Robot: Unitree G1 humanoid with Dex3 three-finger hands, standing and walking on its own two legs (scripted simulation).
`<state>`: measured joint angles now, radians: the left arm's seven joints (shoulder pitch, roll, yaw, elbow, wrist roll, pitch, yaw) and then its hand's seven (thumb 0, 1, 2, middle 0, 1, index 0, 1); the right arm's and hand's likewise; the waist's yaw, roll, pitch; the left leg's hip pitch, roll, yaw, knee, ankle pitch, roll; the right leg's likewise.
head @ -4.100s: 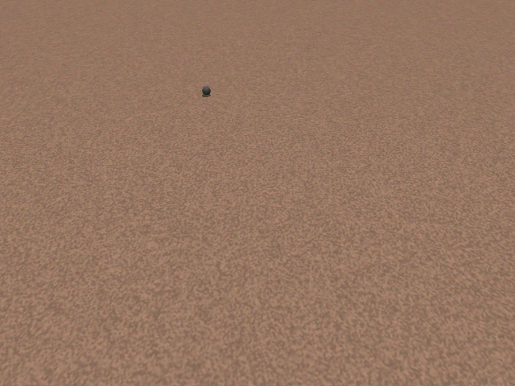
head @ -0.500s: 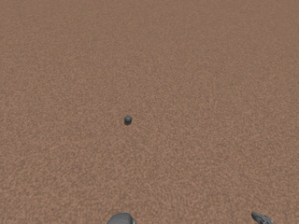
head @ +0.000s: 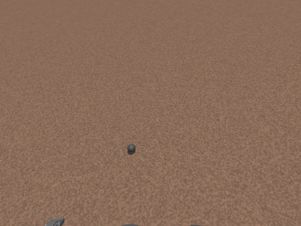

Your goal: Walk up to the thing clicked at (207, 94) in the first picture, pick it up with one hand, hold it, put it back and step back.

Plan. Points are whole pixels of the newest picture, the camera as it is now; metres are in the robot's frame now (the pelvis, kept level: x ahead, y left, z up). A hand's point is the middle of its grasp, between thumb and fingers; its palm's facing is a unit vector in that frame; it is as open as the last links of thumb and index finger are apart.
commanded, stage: walk up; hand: left
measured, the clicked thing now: (131, 147) +0.74 +0.25 -0.73
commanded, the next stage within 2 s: none
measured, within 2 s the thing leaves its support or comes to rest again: neither
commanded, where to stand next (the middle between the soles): +0.35 +0.01 m, yaw +0 degrees
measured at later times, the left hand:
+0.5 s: hand (65, 209) +0.19 +0.32 -0.16, palm faces -0.04 -0.95 -0.32, open 7.4 cm
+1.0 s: hand (86, 164) +0.33 +0.28 -0.12, palm faces -0.03 -0.92 -0.39, open 7.4 cm
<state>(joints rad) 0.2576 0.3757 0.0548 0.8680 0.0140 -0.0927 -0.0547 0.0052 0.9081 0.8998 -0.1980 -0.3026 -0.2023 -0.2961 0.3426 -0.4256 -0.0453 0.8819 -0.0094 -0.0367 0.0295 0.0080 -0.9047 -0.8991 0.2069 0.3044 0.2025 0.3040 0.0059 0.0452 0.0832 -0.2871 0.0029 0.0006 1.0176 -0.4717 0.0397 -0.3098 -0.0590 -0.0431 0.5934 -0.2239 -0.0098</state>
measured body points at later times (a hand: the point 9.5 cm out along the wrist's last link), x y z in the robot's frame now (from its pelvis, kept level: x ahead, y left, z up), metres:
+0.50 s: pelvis +0.15 +0.05 +0.00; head +0.16 +0.09 +0.45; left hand +0.19 +0.37 -0.14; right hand +0.21 -0.27 -0.08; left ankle +0.20 +0.15 -0.73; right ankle +0.14 -0.10 -0.66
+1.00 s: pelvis +0.25 +0.02 +0.00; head +0.28 -0.01 +0.45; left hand +0.33 +0.32 -0.10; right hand +0.32 -0.29 -0.13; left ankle +0.25 +0.15 -0.68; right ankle +0.31 -0.10 -0.73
